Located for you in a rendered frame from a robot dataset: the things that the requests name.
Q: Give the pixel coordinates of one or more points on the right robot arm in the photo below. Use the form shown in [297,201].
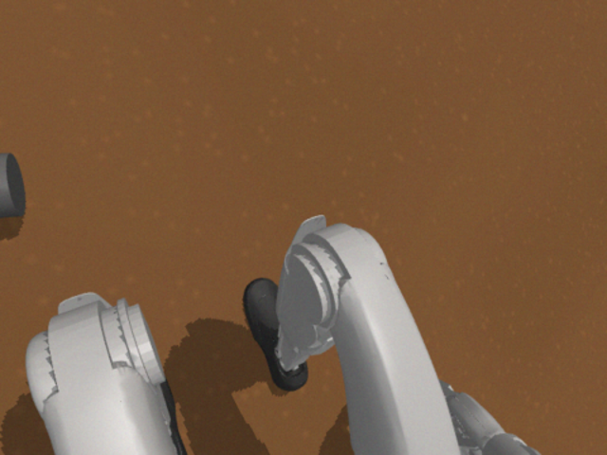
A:
[508,444]

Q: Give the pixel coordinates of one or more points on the right robot foot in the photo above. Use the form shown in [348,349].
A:
[260,306]

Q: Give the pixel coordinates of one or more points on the bottle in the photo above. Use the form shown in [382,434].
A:
[12,190]

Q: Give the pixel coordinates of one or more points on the right robot hand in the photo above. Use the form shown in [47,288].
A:
[473,425]

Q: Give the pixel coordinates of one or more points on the left robot foot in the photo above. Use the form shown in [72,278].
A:
[170,402]

